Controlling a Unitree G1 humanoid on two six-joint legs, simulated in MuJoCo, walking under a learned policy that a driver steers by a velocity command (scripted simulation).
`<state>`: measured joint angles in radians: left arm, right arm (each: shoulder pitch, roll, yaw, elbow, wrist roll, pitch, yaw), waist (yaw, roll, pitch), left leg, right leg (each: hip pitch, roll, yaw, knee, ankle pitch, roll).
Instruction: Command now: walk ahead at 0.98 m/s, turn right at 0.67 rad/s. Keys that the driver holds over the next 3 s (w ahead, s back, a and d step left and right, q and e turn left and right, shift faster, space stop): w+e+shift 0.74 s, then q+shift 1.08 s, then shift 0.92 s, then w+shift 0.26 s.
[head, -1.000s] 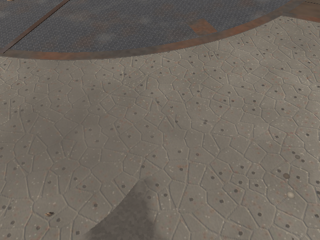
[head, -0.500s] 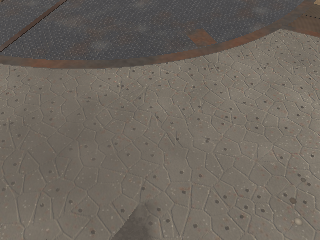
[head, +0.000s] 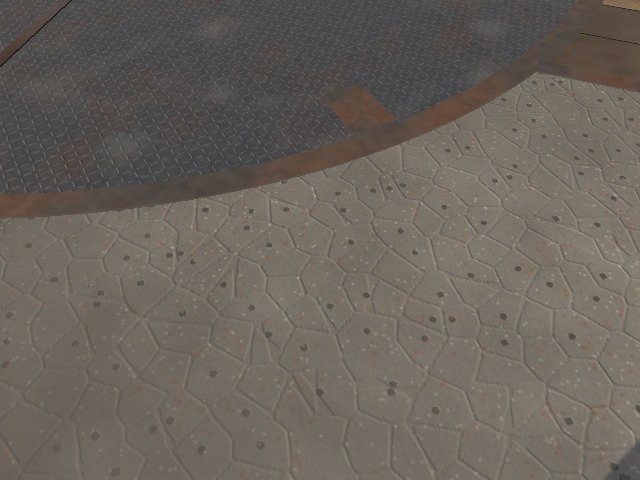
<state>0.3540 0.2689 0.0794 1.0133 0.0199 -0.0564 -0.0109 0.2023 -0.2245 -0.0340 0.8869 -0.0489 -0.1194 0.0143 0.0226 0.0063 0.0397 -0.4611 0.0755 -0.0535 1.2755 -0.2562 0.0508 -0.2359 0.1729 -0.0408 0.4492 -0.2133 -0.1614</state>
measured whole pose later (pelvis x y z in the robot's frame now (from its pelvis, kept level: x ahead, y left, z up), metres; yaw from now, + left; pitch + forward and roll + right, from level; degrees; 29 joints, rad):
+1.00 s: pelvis +0.82 -0.25 +0.01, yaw -41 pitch +0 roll -1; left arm 0.33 0.25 0.03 0.85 0.01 -0.09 0.00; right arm 0.17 -0.24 -0.01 0.73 -0.01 -0.04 0.02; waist 0.03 0.03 0.11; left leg -0.67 0.08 0.01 0.86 -0.08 0.02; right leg -0.04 0.16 -0.10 0.34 -0.24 -0.15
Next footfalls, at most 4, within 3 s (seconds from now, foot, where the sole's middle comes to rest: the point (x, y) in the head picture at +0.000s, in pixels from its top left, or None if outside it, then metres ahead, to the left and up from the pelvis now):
0.28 left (274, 465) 0.51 0.12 -0.77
0.74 right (440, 349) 0.78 -0.24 -0.77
1.12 left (482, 250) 1.09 -0.39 -0.77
1.68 right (547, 263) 1.05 -0.55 -0.77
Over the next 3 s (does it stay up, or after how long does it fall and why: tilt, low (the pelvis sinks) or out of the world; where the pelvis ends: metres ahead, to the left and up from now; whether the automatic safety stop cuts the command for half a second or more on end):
stays up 1.00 -0.44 0.01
